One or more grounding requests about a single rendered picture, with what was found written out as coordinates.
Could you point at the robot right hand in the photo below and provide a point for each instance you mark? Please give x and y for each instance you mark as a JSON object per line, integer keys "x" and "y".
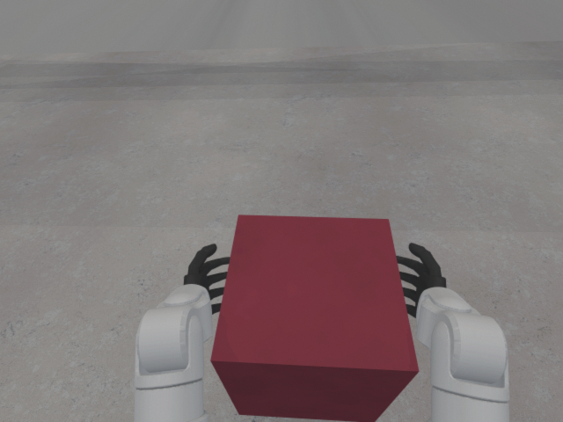
{"x": 429, "y": 271}

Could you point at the robot left hand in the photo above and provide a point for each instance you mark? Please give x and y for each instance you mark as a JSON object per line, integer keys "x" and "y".
{"x": 198, "y": 270}

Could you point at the carton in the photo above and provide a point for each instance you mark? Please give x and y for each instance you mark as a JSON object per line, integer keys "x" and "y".
{"x": 313, "y": 321}

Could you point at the left robot forearm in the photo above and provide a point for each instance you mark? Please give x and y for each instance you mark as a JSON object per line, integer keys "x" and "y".
{"x": 169, "y": 357}

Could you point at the right robot forearm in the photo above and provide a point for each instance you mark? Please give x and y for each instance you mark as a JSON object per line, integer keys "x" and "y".
{"x": 469, "y": 359}

